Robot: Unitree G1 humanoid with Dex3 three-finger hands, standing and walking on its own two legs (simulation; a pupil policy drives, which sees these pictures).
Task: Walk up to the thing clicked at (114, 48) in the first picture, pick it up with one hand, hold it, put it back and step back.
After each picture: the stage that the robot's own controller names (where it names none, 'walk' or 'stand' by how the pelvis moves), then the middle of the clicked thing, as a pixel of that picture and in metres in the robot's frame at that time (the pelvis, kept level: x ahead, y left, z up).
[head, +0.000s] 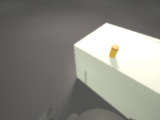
stand; (113, 51) +0.63 -0.19 +0.00
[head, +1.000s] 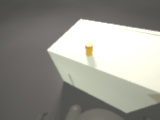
rise first; (89, 49) +0.58 +0.06 +0.03
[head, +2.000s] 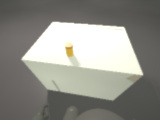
stand; (69, 49) +0.56 +0.20 +0.04
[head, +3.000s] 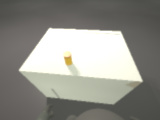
stand; (68, 58) +0.49 +0.21 +0.00
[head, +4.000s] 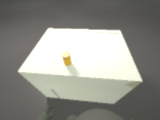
stand; (66, 59) +0.49 +0.21 +0.00
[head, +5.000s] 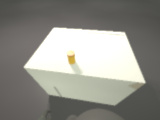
stand; (71, 57) +0.51 +0.18 +0.00
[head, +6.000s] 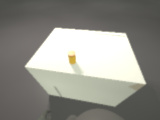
stand; (72, 57) +0.52 +0.18 +0.00
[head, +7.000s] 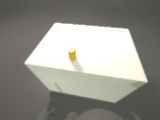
rise first; (72, 54) +0.52 +0.17 +0.00
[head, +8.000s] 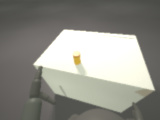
rise first; (76, 58) +0.52 +0.17 +0.01
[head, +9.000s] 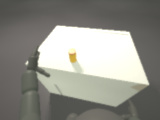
go down; (72, 55) +0.52 +0.16 +0.02
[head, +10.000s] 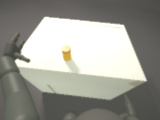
go down; (66, 53) +0.50 +0.16 +0.03
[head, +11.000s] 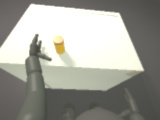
close in; (59, 45) +0.51 +0.17 +0.07
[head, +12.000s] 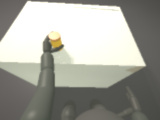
close; (56, 42) +0.53 +0.18 +0.09
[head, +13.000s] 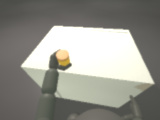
lift; (64, 60) +0.35 +0.17 +0.17
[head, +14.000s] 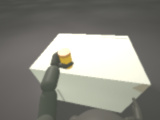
lift; (66, 59) +0.33 +0.16 +0.21
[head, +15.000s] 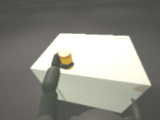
hold; (66, 59) +0.33 +0.16 +0.20
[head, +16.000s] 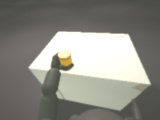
hold; (66, 60) +0.33 +0.16 +0.19
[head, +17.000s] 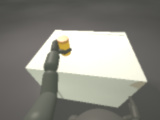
crouch; (64, 46) +0.43 +0.17 +0.22
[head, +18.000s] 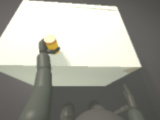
lower; (52, 45) +0.51 +0.19 +0.06
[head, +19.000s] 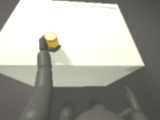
lower; (53, 42) +0.52 +0.19 +0.08
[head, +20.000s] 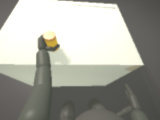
lower; (51, 42) +0.52 +0.19 +0.08
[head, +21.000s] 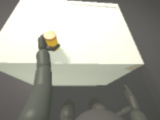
lower; (52, 41) +0.52 +0.19 +0.08
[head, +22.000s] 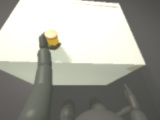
loosen; (53, 40) +0.52 +0.19 +0.09
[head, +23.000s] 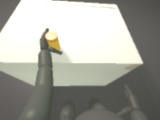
withdraw; (53, 42) +0.52 +0.18 +0.09
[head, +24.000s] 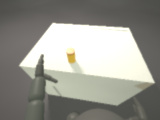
sink last; (71, 55) +0.48 +0.17 +0.05
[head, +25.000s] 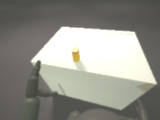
stand; (75, 54) +0.52 +0.17 +0.05
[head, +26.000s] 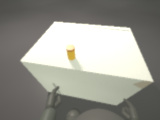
stand; (71, 52) +0.51 +0.17 +0.06
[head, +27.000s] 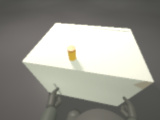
stand; (71, 53) +0.51 +0.17 +0.06
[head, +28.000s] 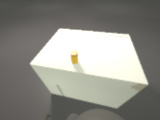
stand; (74, 57) +0.53 +0.17 +0.01
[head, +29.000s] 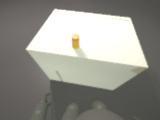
walk; (75, 41) +0.60 +0.14 +0.03
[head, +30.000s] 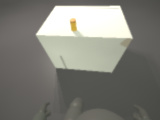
walk; (73, 25) +0.87 +0.23 +0.03
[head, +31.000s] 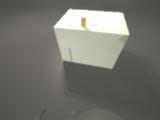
stand; (83, 22) +1.15 +0.15 +0.02
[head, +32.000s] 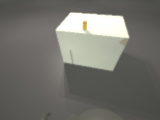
stand; (84, 25) +1.15 +0.13 +0.00
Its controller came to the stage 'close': yes
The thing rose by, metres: 0.21
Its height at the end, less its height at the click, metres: +0.00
